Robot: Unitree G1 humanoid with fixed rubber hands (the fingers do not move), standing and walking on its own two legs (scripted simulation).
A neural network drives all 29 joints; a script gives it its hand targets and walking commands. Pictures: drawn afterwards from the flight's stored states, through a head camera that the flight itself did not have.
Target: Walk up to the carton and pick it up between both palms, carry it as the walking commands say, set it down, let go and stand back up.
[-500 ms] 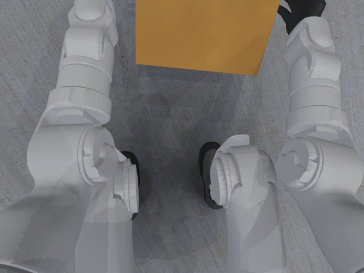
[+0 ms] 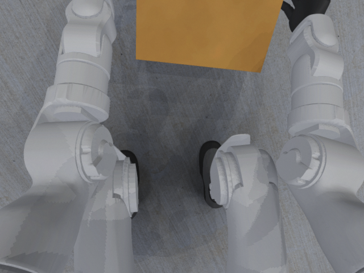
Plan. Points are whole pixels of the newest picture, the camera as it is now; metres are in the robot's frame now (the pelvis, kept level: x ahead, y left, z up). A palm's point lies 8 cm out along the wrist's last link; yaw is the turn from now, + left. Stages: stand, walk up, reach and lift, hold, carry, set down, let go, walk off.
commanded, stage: set down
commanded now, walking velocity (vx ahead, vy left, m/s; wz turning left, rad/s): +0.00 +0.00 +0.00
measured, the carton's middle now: (201, 4) +0.55 -0.07 -0.26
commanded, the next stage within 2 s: none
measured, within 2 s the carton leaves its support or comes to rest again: rests again in 0.70 s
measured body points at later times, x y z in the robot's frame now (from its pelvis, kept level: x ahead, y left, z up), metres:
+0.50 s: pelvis +0.00 +0.00 +0.00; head +0.38 +0.01 +0.24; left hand +0.56 +0.10 -0.20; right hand +0.53 -0.23 -0.17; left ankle +0.08 +0.13 -0.34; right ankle +0.09 -0.13 -0.34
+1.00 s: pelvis -0.02 +0.00 -0.01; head +0.35 +0.00 +0.22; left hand +0.54 +0.14 -0.22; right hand +0.48 -0.24 -0.22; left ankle +0.08 +0.13 -0.34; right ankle +0.09 -0.13 -0.34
